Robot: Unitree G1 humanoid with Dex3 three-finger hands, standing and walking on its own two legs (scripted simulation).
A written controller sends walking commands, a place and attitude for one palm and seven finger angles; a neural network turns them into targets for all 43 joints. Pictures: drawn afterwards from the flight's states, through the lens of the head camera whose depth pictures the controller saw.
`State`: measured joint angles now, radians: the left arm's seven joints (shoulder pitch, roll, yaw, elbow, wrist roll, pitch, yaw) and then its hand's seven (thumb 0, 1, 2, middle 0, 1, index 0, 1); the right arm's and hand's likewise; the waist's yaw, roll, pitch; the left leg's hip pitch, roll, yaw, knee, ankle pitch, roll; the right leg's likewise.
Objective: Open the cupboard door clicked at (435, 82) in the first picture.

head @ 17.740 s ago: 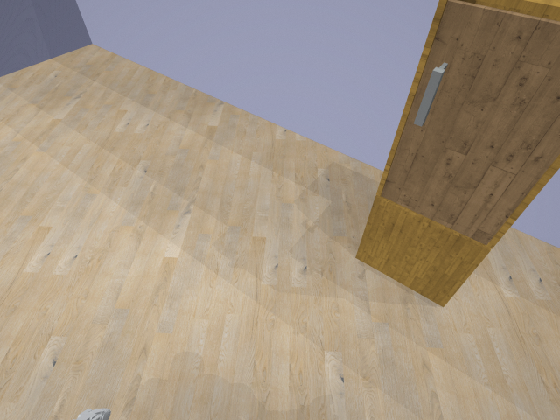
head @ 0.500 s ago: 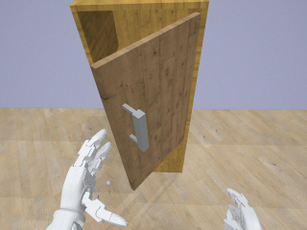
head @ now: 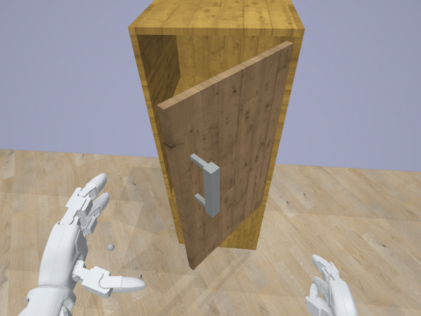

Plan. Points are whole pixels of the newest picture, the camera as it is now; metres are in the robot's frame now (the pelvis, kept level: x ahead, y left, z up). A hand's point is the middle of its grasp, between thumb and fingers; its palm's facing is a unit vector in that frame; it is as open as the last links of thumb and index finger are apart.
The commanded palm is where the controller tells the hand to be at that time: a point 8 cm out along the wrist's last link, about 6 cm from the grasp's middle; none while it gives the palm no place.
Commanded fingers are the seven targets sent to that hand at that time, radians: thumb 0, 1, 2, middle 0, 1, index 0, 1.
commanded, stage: draw the hand back to the body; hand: left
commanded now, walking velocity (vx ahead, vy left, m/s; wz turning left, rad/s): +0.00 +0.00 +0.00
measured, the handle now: (204, 185) +0.35 +0.05 +0.08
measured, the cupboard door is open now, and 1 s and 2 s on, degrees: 50 50 50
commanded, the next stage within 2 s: step back with the hand held close in 0.94 s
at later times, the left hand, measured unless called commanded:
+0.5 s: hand (53, 209) +0.22 +0.26 +0.16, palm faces +0.37 -0.84 -0.39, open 9.7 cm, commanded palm +0.18 +0.31 +0.19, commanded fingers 0.00 0.83 0.87 -0.20 -0.30 -0.20 -0.30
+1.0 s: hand (54, 208) +0.22 +0.25 +0.17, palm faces +0.42 -0.82 -0.39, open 7.4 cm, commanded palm +0.17 +0.29 +0.19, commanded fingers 0.00 0.90 0.90 -0.20 -0.30 -0.20 -0.30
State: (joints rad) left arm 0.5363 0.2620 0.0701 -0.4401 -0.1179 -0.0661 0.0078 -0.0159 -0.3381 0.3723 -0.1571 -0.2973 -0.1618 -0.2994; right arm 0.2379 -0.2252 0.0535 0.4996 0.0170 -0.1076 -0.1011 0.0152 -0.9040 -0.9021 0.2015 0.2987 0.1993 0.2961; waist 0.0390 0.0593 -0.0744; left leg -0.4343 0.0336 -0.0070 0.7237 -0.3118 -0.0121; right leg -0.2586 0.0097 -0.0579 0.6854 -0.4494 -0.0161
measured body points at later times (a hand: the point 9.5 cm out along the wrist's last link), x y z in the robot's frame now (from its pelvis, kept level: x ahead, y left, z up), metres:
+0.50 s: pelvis +0.02 +0.02 +0.02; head +0.01 +0.00 +0.47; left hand +0.20 +0.30 +0.19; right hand +0.21 -0.20 -0.06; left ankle +0.04 +0.13 -0.72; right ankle -0.05 -0.11 -0.72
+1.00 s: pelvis +0.02 +0.00 +0.03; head +0.01 -0.03 +0.48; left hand +0.19 +0.29 +0.19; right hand +0.20 -0.23 -0.06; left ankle +0.04 +0.13 -0.72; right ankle -0.05 -0.11 -0.72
